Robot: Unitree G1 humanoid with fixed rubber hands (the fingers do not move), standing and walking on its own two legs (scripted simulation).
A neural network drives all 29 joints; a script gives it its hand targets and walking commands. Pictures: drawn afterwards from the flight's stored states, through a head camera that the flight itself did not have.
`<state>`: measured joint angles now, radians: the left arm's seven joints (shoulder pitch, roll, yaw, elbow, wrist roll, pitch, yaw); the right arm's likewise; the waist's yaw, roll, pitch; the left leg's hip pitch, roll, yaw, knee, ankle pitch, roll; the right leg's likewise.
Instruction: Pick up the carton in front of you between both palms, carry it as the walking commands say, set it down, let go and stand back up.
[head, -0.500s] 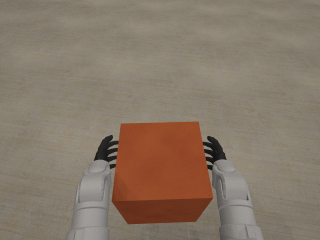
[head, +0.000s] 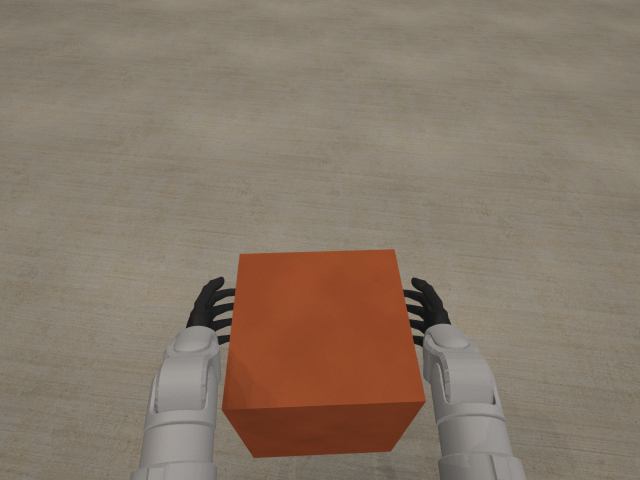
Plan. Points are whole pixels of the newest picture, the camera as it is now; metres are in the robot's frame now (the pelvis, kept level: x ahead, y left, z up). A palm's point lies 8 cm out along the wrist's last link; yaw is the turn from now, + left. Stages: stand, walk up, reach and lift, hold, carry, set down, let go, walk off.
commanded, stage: hold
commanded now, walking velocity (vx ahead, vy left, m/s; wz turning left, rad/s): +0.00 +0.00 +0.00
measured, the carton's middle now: (320, 359) +0.28 +0.00 -0.04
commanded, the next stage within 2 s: set down in 0.22 s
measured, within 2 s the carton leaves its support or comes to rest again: neither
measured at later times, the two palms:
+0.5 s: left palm (200, 328) +0.29 +0.16 +0.03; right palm (430, 335) +0.28 -0.14 +0.03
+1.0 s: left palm (221, 374) +0.33 +0.17 -0.18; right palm (386, 365) +0.34 -0.13 -0.19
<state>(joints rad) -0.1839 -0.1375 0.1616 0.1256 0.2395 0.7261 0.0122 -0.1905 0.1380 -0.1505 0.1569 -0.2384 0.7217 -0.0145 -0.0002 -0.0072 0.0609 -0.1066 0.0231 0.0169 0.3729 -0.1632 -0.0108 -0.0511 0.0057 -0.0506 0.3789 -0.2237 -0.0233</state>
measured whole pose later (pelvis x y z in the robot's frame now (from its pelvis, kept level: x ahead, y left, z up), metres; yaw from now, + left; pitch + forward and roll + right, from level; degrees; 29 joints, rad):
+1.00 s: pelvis -0.05 +0.01 -0.12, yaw -3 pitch +30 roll +0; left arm -0.55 -0.13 0.41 0.49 0.20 0.16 0.02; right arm -0.61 0.09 -0.30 0.60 -0.18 0.14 -0.06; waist 0.06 -0.03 -0.08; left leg -1.31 -0.01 -0.03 1.13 -0.36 -0.01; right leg -1.28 0.06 0.02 1.16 -0.41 -0.02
